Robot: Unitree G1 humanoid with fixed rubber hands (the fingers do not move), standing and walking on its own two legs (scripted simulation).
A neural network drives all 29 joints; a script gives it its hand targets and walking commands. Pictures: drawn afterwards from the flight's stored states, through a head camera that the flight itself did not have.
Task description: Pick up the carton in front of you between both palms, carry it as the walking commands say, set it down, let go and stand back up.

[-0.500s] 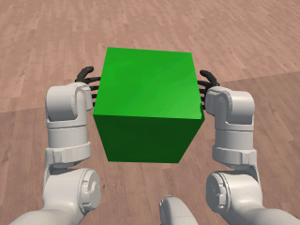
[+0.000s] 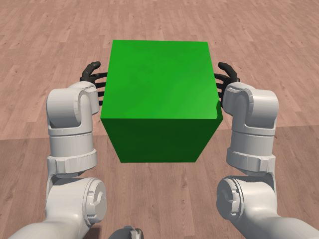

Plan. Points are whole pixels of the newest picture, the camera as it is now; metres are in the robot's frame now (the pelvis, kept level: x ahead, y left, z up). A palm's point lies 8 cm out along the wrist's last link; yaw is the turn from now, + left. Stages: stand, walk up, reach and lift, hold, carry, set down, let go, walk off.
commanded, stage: carry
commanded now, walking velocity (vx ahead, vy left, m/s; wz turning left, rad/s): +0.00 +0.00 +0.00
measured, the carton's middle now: (159, 109) +0.40 +0.01 +0.10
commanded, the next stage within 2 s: none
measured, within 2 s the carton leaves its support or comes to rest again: neither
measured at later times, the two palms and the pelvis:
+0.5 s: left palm (112, 79) +0.46 +0.13 +0.14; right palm (231, 89) +0.44 -0.17 +0.14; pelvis +0.10 +0.00 +0.01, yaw -2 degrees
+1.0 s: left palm (113, 84) +0.44 +0.13 +0.14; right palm (236, 93) +0.42 -0.17 +0.14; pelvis +0.09 -0.01 +0.01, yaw -2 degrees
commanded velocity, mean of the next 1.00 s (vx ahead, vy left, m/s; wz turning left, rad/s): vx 0.00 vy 0.00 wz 0.00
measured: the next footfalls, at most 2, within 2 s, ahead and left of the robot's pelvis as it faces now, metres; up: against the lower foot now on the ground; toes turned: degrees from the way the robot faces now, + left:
none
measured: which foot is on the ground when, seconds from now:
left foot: down 0.00-1.00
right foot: down 0.00-1.00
